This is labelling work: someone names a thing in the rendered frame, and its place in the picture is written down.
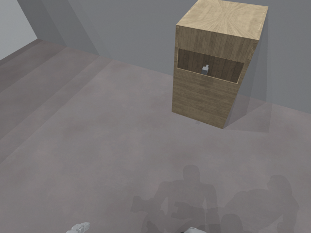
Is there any drawer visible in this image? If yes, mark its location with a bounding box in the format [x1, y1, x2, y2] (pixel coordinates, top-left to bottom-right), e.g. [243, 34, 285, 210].
[177, 48, 245, 83]

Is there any cabinet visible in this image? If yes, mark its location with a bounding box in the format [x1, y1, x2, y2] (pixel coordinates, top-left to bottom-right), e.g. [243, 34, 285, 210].
[172, 0, 268, 129]

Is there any left robot hand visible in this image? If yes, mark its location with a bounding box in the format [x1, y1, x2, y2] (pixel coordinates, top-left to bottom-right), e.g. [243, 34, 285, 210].
[66, 222, 90, 233]

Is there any handle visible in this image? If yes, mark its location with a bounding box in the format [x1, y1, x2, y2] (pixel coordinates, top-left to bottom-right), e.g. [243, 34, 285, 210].
[201, 65, 208, 75]

